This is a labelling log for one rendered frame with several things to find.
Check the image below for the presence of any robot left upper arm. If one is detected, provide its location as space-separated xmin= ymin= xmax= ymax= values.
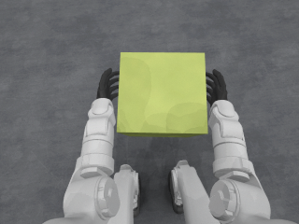
xmin=42 ymin=175 xmax=121 ymax=224

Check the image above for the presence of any left robot foot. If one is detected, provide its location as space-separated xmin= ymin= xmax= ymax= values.
xmin=133 ymin=176 xmax=141 ymax=217

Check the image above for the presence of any left robot thigh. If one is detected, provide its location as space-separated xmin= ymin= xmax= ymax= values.
xmin=107 ymin=169 xmax=139 ymax=224

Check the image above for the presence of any robot left forearm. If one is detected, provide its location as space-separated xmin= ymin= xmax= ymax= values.
xmin=63 ymin=98 xmax=116 ymax=209

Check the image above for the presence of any robot right hand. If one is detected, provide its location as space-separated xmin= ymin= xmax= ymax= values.
xmin=206 ymin=69 xmax=228 ymax=107

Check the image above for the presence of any robot right forearm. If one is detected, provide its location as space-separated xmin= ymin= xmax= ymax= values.
xmin=208 ymin=100 xmax=271 ymax=208

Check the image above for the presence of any robot left hand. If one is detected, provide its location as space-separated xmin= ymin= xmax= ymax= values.
xmin=96 ymin=68 xmax=120 ymax=102

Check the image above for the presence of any carton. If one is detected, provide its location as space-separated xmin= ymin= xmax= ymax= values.
xmin=116 ymin=52 xmax=208 ymax=138

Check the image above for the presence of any robot right upper arm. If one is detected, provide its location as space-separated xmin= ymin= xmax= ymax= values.
xmin=208 ymin=178 xmax=297 ymax=224

